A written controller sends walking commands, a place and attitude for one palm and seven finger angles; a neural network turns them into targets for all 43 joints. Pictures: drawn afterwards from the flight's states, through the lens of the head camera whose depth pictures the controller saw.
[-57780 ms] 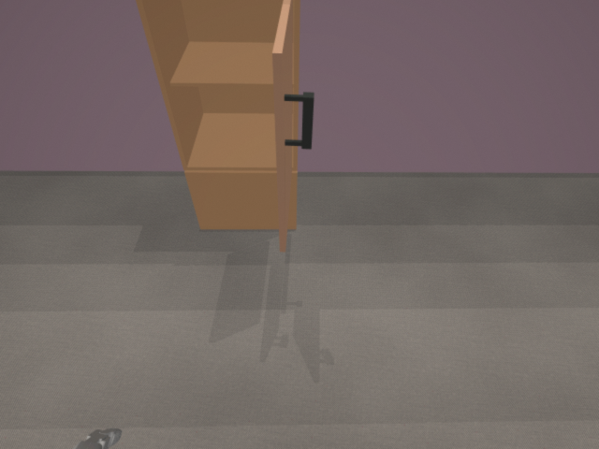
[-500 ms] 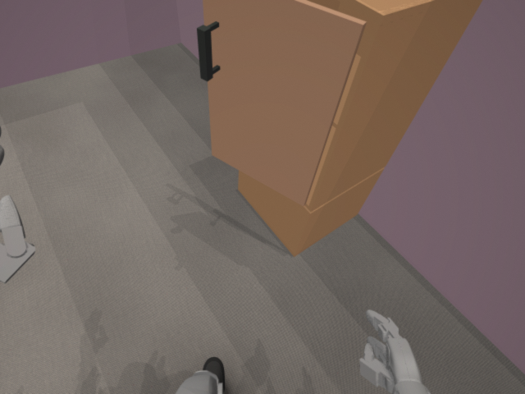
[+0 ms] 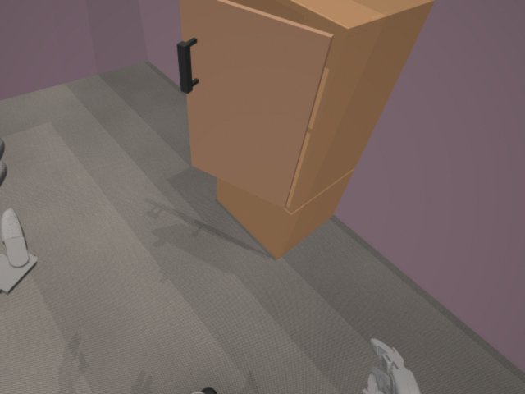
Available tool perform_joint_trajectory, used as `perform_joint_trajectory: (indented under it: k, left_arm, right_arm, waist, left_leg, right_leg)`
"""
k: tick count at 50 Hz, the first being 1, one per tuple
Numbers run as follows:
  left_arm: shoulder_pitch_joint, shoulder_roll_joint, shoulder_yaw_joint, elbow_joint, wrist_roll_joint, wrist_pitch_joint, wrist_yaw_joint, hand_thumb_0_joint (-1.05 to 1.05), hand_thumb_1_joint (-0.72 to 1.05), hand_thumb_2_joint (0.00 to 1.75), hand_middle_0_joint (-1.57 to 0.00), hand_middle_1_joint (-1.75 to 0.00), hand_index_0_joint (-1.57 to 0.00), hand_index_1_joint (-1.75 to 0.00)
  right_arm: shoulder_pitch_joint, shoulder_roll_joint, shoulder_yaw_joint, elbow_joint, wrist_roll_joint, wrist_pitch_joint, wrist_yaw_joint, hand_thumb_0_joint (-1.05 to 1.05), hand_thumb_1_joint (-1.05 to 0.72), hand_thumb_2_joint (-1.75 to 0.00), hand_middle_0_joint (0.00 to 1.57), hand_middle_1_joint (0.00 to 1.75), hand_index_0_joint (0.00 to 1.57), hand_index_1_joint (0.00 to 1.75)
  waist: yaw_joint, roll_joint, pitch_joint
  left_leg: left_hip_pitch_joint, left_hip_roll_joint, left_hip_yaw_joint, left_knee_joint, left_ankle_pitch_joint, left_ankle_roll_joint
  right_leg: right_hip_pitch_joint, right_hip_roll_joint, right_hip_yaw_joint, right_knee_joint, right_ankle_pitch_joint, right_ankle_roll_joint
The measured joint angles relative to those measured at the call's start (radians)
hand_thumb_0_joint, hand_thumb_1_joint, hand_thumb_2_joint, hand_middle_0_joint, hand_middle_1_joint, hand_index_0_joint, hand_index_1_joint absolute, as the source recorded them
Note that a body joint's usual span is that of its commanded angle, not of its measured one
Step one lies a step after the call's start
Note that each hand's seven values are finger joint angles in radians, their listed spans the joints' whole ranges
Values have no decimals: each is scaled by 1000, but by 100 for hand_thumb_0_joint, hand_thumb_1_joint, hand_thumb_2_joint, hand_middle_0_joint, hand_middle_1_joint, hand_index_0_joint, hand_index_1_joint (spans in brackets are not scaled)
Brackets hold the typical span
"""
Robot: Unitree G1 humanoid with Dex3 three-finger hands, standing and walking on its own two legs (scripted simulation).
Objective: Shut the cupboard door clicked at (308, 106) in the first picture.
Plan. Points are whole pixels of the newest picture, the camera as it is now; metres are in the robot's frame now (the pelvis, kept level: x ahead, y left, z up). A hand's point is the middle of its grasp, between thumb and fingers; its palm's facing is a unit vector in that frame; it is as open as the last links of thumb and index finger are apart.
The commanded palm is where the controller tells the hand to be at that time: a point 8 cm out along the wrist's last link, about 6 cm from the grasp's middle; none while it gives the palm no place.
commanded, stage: stop stepping back and stand still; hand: left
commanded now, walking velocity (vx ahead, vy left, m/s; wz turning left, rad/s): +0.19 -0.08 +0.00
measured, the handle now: (189, 65) +0.89 +0.20 +0.03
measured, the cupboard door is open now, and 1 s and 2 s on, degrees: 21 21 21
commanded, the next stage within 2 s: let the arm hang, fingers relaxed in 0.48 s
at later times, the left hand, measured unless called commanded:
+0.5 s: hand (27, 237) +0.25 +0.26 +0.17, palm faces +0.37 -0.85 -0.39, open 7.5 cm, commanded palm +0.17 +0.32 +0.18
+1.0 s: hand out of the picture +0.00 +0.20 -0.19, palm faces +0.08 -0.99 -0.14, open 7.0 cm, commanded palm none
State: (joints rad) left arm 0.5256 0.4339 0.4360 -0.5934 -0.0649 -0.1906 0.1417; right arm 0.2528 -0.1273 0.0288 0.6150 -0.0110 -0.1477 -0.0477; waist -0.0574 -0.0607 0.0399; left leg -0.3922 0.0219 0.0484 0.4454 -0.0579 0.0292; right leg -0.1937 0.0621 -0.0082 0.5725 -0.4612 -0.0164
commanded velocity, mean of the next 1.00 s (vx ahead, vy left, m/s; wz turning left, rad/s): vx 0.02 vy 0.00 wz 0.00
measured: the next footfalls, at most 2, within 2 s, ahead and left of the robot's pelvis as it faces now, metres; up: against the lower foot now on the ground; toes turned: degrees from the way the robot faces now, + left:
right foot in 0.04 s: +0.01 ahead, -0.09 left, +0.00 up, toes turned -2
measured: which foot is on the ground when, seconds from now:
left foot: down 0.00-1.00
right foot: up 0.00-0.02, down 0.04-1.00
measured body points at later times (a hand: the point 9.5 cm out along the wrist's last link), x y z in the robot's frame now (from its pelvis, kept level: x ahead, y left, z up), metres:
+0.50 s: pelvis +0.03 +0.02 +0.00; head +0.04 +0.05 +0.45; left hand +0.22 +0.31 +0.19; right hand +0.18 -0.22 -0.07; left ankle +0.08 +0.12 -0.73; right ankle -0.03 -0.09 -0.73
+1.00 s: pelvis +0.01 +0.03 +0.00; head +0.03 +0.07 +0.44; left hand +0.00 +0.26 -0.18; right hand +0.04 -0.22 -0.14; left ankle +0.08 +0.12 -0.73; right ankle -0.03 -0.09 -0.73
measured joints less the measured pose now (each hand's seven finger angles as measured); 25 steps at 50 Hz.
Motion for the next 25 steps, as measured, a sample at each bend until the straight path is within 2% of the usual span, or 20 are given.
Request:
perform_joint_trajectory:
  k: [2, 4, 7, 10, 12, 14, 16, 18, 20, 22, 25]
  left_arm:
    - [97, 46, 18, -85, -2, -22, -10, 2, 89, 90, -21, -30, -20, -30]
    - [159, 83, 32, -107, -6, -28, -16, 2, 89, 90, -21, -30, -21, -30]
    - [173, 105, 43, -44, -9, -9, -12, 1, 89, 90, -22, -30, -21, -30]
    - [130, 56, 35, 84, -4, 23, 12, 1, 88, 90, -22, -30, -22, -30]
    - [66, 5, 18, 184, 0, 47, 26, 1, 89, 90, -22, -30, -21, -30]
    - [-29, -50, -10, 282, 10, 68, 35, 1, 89, 90, -22, -30, -21, -30]
    - [-94, -106, -39, 340, 16, 91, 38, 1, 89, 90, -21, -30, -21, -30]
    - [-114, -139, -66, 333, 22, 105, 33, 1, 89, 90, -21, -30, -20, -30]
    - [-115, -141, -92, 275, 26, 101, 24, 2, 90, 90, -21, -30, -20, -30]
    - [-96, -112, -100, 180, 30, 77, 16, 2, 90, 90, -21, -30, -20, -30]
    - [-26, -26, -55, 36, 28, 19, 11, 2, 89, 90, -21, -30, -20, -30]
  right_arm:
    - [5, 19, 13, -26, -4, 2, 11, 1, -90, -90, 20, 30, 20, 30]
    - [5, 16, 15, -34, -7, 25, 10, 1, -90, -90, 20, 30, 20, 30]
    - [6, -14, 9, -8, -3, 77, -3, 1, -90, -90, 20, 30, 20, 30]
    - [21, -60, -1, 34, 12, 120, -15, 1, -90, -89, 20, 30, 20, 30]
    - [39, -89, -10, 56, 21, 125, -23, 1, -90, -90, 20, 30, 20, 30]
    - [47, -110, -21, 84, 26, 120, -36, 1, -90, -90, 20, 30, 20, 30]
    - [38, -119, -24, 101, 30, 115, -43, 1, -90, -90, 20, 30, 20, 30]
    - [19, -115, -21, 94, 28, 100, -47, 1, -90, -90, 20, 30, 20, 30]
    - [-2, -101, -17, 70, 24, 75, -46, 1, -90, -90, 20, 30, 20, 30]
    - [-21, -81, -11, 38, 18, 49, -40, 1, -90, -90, 20, 30, 20, 30]
    - [-40, -55, -6, -8, 13, 27, -29, 1, -90, -90, 20, 30, 20, 30]
  waist:
    - [3, 4, -20]
    - [2, 35, -40]
    - [30, 81, -86]
    - [64, 117, -143]
    - [73, 130, -167]
    - [75, 122, -164]
    - [89, 98, -142]
    - [84, 73, -116]
    - [68, 45, -82]
    - [49, 20, -51]
    - [21, 3, -29]
  left_leg:
    - [-6, 2, 7, -27, 7, -10]
    - [-14, 0, 1, -8, -26, -17]
    - [-36, -6, 5, 90, -167, -38]
    - [-23, -6, -17, 195, -213, -37]
    - [26, 4, -35, 174, -193, -25]
    - [51, -7, -39, 161, -163, -7]
    - [71, -22, -27, 162, -180, 2]
    - [79, -27, -18, 146, -182, 5]
    - [78, -28, -15, 120, -165, 5]
    - [71, -24, -16, 93, -145, 2]
    - [51, -13, -16, 69, -125, -4]
  right_leg:
    - [13, 12, -31, -83, 38, -14]
    - [27, 12, -40, -124, 120, -31]
    - [40, 1, -40, -121, 156, -42]
    - [55, -9, -21, -95, 128, -28]
    - [67, -17, -25, -71, 102, -9]
    - [79, -37, -42, -38, 70, 4]
    - [91, -55, -34, -27, 60, 15]
    - [91, -62, -26, -31, 64, 19]
    - [85, -63, -24, -48, 78, 18]
    - [75, -58, -23, -73, 97, 15]
    - [58, -46, -22, -109, 124, 10]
